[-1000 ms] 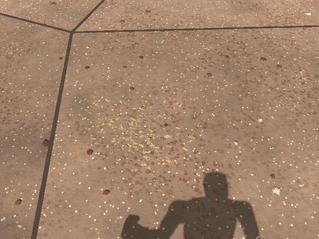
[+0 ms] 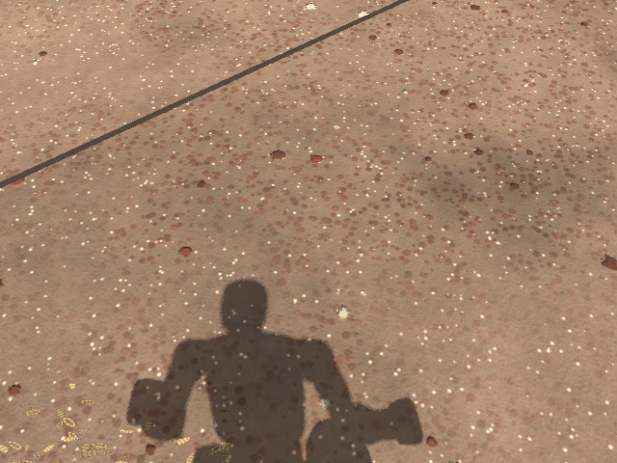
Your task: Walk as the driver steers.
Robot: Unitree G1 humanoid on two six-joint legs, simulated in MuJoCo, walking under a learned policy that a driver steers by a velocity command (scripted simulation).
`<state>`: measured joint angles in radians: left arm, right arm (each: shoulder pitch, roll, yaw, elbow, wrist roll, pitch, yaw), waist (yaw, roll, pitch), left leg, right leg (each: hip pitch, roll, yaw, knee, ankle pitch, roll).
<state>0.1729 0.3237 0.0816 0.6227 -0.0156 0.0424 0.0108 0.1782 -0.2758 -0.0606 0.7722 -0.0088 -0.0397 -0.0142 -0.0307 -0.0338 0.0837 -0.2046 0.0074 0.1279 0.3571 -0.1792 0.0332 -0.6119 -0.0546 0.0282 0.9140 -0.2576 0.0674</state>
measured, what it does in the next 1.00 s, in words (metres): walks ahead: right foot, then left foot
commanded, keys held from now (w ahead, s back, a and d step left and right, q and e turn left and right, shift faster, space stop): e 0.12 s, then no key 0.88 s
